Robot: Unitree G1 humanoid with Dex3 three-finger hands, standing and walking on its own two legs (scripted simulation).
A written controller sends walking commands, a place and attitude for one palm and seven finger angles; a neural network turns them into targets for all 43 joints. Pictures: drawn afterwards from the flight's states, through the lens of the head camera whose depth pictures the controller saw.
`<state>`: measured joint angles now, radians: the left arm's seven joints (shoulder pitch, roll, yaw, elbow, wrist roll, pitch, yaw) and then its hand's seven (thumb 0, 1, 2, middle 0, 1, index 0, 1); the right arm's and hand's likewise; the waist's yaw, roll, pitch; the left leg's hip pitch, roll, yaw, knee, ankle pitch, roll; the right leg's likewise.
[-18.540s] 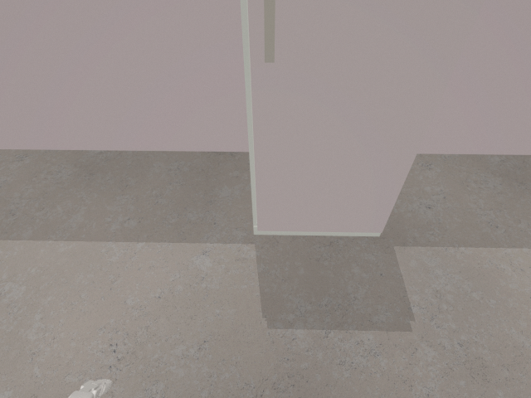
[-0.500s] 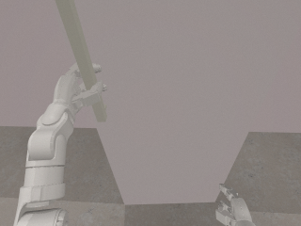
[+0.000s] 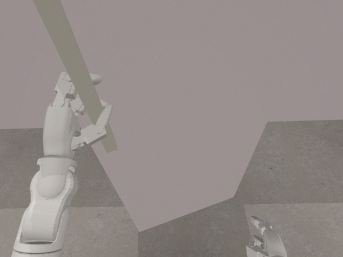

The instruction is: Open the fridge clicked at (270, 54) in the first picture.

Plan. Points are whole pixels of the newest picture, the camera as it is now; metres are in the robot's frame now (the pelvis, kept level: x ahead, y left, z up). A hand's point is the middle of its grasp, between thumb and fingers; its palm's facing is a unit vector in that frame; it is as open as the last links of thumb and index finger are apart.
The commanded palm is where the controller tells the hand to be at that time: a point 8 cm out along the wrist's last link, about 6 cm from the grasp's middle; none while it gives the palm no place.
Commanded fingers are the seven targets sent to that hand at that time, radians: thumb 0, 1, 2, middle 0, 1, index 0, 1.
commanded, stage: walk backward, drawing the door open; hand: left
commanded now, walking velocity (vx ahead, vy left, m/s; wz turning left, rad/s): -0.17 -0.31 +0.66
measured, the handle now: (86, 84) +0.35 +0.15 +0.26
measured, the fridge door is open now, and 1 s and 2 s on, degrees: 19 39 66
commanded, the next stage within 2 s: stop walking and hold the door back in 1.98 s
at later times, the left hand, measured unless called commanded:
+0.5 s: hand (120, 166) +0.22 +0.08 +0.21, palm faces +0.24 -0.93 -0.26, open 8.0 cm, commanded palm +0.17 +0.12 +0.23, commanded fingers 0.00 0.90 0.90 -0.45 -1.40 -0.45 -1.40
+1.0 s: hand (164, 192) +0.18 +0.01 +0.21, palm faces +0.65 -0.74 -0.17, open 7.6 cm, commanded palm +0.12 +0.03 +0.22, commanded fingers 0.00 0.90 0.90 -0.45 -1.40 -0.45 -1.40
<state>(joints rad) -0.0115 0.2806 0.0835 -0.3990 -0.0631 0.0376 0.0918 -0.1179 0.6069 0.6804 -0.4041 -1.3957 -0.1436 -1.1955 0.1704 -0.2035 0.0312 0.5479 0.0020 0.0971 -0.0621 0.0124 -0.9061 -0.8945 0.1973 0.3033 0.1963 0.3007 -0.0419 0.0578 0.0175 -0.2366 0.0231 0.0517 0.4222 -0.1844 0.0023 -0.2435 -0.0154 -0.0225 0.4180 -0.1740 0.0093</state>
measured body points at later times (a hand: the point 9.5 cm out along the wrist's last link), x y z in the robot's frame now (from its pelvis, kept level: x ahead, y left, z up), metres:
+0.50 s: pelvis -0.06 -0.09 -0.01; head +0.00 -0.09 +0.43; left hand +0.20 +0.13 +0.22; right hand +0.15 -0.27 -0.12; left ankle -0.15 +0.02 -0.73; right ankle +0.03 -0.12 -0.74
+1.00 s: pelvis +0.00 -0.28 -0.01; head +0.09 -0.21 +0.43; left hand +0.14 +0.05 +0.22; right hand +0.32 -0.32 -0.11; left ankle -0.10 -0.26 -0.69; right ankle +0.07 -0.31 -0.74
